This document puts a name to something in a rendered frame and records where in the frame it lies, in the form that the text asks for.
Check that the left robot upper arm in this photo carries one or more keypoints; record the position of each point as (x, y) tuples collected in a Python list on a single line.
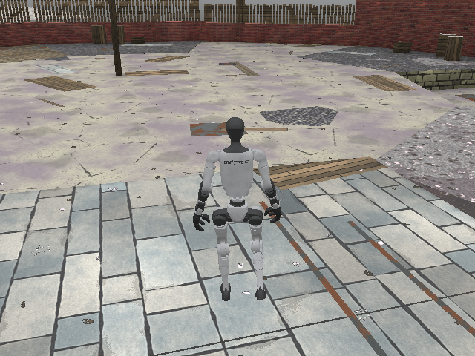
[(208, 173)]

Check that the right robot hand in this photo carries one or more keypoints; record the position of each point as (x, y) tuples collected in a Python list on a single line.
[(276, 212)]

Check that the right robot thigh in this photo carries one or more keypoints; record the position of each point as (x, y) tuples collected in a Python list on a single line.
[(255, 218)]

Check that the left robot forearm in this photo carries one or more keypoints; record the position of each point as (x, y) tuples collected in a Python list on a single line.
[(201, 200)]

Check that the left robot hand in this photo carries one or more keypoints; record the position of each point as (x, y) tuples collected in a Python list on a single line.
[(197, 221)]

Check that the right robot foot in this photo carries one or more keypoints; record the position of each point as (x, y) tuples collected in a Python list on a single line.
[(260, 294)]

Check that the right robot forearm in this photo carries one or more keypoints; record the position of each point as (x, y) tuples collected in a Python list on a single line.
[(272, 196)]

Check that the right robot upper arm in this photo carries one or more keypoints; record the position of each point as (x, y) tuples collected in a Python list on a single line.
[(259, 156)]

